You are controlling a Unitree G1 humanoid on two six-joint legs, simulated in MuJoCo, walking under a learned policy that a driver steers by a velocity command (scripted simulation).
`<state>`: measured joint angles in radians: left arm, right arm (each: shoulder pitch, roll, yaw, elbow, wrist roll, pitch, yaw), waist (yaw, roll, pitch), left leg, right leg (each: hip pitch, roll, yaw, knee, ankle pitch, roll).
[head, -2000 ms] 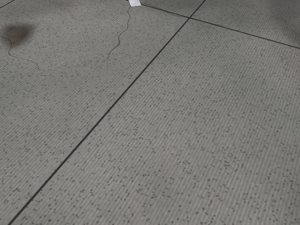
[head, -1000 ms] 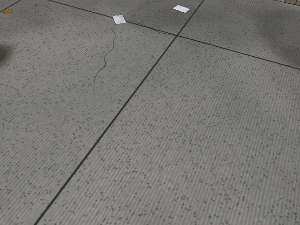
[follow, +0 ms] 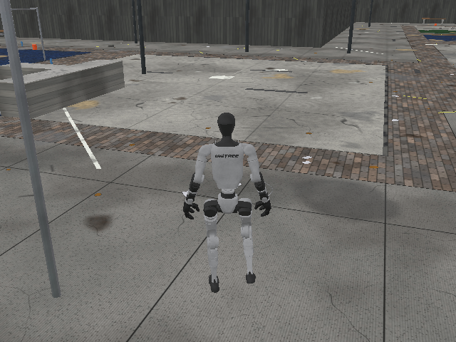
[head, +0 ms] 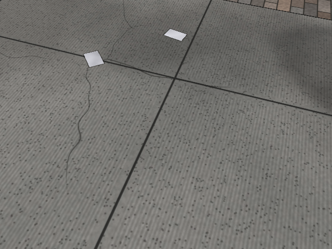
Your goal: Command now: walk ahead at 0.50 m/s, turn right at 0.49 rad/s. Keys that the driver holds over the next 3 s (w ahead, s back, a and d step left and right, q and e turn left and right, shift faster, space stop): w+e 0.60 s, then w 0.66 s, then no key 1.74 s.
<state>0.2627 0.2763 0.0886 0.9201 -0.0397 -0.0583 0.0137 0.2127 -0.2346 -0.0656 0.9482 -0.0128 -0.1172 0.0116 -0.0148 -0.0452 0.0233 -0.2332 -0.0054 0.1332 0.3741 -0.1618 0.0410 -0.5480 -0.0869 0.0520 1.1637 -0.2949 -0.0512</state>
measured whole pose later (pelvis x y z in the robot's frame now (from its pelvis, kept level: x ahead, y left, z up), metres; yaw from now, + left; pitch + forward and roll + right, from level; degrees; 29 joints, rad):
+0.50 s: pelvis +0.26 -0.09 -0.01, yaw -18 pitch +1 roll +0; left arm 0.22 0.27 0.09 0.78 -0.01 -0.06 -0.03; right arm 0.16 -0.28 -0.07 0.86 0.02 -0.13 -0.01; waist 0.01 0.01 0.06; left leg -0.45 0.08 -0.03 1.21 -0.38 0.00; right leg -0.35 0.09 -0.02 0.50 -0.18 -0.11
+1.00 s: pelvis +0.56 -0.14 -0.01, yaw -27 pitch +2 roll +1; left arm 0.32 0.27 0.06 0.80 -0.02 -0.06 0.00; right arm 0.18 -0.27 -0.06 0.80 0.00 -0.11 0.03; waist 0.01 -0.02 0.02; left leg -0.34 -0.05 0.04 0.47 -0.16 0.05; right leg -0.39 0.02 0.08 1.18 -0.40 -0.05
